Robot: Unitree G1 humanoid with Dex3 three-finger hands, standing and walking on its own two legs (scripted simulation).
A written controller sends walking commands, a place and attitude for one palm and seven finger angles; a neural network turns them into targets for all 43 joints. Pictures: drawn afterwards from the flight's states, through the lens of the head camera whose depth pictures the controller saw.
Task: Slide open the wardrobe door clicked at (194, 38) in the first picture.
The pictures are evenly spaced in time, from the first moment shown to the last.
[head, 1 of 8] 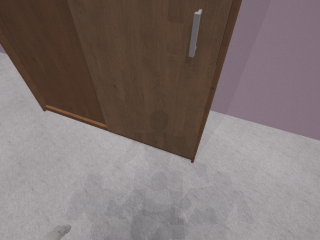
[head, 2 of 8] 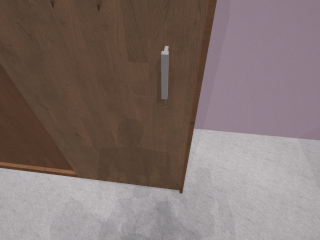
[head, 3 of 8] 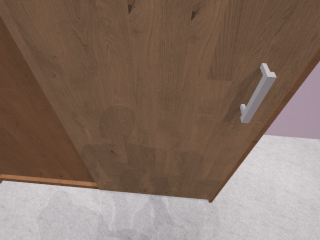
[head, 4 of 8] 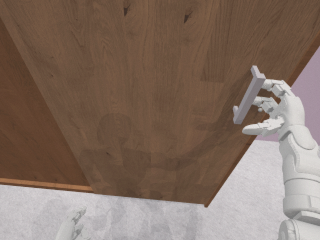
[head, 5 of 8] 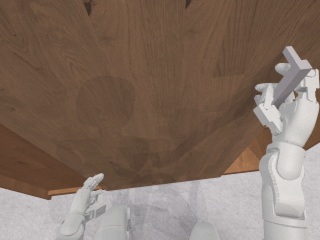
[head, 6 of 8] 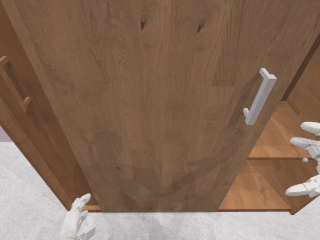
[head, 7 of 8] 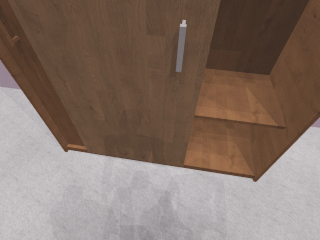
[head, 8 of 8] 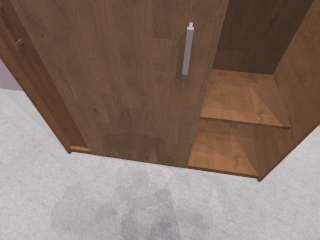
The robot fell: no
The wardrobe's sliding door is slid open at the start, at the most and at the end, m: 0.00 0.48 0.48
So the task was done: yes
